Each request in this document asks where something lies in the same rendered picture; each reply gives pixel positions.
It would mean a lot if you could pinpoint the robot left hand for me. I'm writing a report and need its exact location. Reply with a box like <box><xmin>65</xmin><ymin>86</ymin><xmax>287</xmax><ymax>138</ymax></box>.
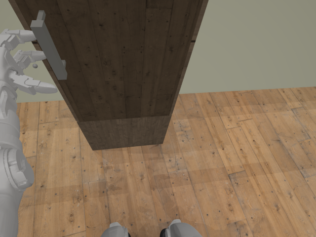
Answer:
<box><xmin>0</xmin><ymin>29</ymin><xmax>58</xmax><ymax>95</ymax></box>

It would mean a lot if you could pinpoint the left robot thigh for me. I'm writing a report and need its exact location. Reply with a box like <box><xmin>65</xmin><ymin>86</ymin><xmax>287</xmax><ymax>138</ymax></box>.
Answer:
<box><xmin>101</xmin><ymin>226</ymin><xmax>128</xmax><ymax>237</ymax></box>

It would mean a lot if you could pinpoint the right robot shin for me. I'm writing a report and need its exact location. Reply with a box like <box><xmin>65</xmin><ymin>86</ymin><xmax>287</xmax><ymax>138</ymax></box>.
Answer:
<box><xmin>169</xmin><ymin>219</ymin><xmax>181</xmax><ymax>226</ymax></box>

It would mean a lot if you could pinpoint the robot left forearm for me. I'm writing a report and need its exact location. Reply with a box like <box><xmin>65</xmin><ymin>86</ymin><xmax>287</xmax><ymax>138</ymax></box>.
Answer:
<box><xmin>0</xmin><ymin>80</ymin><xmax>23</xmax><ymax>152</ymax></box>

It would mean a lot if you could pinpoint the left robot upper arm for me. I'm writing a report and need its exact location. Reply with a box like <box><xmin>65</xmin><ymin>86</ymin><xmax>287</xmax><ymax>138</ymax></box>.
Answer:
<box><xmin>0</xmin><ymin>148</ymin><xmax>34</xmax><ymax>237</ymax></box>

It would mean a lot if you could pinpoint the handle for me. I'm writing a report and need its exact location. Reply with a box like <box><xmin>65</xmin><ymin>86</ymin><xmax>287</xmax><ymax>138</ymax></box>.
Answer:
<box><xmin>30</xmin><ymin>10</ymin><xmax>67</xmax><ymax>80</ymax></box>

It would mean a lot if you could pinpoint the cupboard door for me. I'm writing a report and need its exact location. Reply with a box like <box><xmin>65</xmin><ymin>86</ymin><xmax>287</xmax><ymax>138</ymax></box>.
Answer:
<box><xmin>15</xmin><ymin>0</ymin><xmax>203</xmax><ymax>122</ymax></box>

